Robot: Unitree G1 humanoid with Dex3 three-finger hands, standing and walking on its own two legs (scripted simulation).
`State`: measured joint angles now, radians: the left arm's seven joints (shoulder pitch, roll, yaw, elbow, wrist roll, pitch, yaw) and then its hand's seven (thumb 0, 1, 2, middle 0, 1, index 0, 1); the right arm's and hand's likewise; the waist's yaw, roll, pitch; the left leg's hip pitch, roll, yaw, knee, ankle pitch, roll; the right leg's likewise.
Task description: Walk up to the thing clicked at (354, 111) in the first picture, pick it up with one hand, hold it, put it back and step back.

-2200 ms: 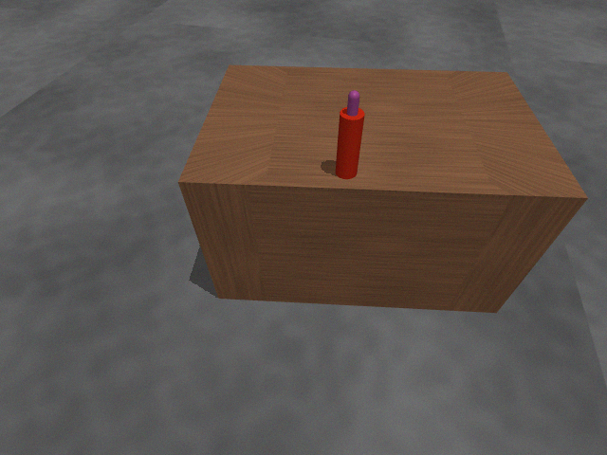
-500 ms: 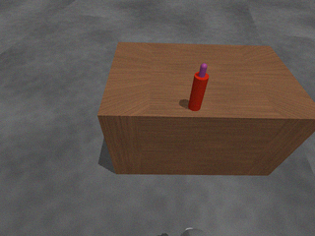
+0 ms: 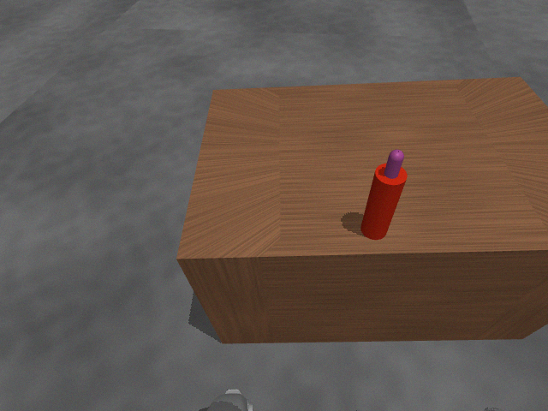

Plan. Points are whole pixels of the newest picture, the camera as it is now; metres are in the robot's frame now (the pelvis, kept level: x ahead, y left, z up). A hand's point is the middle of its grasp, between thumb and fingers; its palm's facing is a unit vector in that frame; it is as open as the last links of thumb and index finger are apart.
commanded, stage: walk up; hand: right
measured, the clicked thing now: (384, 195) +0.53 -0.19 -0.05
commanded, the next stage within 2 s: stand in 1.86 s
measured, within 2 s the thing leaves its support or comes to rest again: neither
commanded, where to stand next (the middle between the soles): +0.16 +0.03 m, yaw +0 degrees
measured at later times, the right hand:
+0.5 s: hand out of the picture +0.16 -0.22 -0.15, palm faces +0.00 +0.92 -0.39, open 7.4 cm
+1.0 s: hand out of the picture +0.13 -0.25 -0.14, palm faces +0.00 +0.92 -0.40, open 7.4 cm
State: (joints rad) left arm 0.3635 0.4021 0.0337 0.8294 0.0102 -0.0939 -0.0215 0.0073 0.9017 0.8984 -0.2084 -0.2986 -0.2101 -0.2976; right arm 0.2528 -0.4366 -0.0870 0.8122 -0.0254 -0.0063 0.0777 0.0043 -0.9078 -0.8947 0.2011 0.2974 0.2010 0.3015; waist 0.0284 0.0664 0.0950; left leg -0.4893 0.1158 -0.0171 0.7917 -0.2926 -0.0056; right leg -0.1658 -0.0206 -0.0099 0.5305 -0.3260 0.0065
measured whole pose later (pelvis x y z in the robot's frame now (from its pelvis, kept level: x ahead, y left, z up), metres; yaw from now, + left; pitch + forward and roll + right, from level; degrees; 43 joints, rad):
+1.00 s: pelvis +0.08 +0.03 +0.00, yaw -2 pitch -2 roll +1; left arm 0.09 0.36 0.02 1.00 0.01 0.02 -0.04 0.01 0.91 0.90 -0.20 -0.30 -0.21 -0.30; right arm 0.19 -0.39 -0.01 1.03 -0.02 -0.04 0.00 0.00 -0.91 -0.89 0.20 0.30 0.20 0.30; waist -0.01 -0.02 0.07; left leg -0.23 0.04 0.01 0.53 -0.26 -0.02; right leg -0.27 0.00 -0.05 0.55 -0.24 -0.03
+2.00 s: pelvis +0.10 +0.04 +0.02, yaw +0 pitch -2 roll +0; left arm 0.10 0.34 0.02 1.14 0.00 0.00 -0.02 0.01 0.91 0.90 -0.20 -0.30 -0.20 -0.30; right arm 0.10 -0.35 0.01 1.12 -0.02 -0.02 0.00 0.00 -0.91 -0.89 0.20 0.30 0.20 0.30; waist 0.01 0.00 0.05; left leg -0.13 0.02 -0.01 0.35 -0.19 -0.02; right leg -0.14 -0.01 -0.08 0.35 -0.17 -0.02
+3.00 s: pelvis +0.12 +0.03 +0.02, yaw -1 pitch -1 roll +0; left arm 0.09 0.35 0.00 1.15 0.00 -0.02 0.00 0.01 0.91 0.90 -0.20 -0.30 -0.21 -0.30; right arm 0.10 -0.35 0.01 1.13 -0.02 -0.01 0.00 0.00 -0.91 -0.89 0.20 0.30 0.20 0.30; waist 0.00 0.01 0.04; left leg -0.09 0.04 -0.01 0.30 -0.19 -0.04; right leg -0.11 0.01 -0.07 0.31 -0.17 -0.03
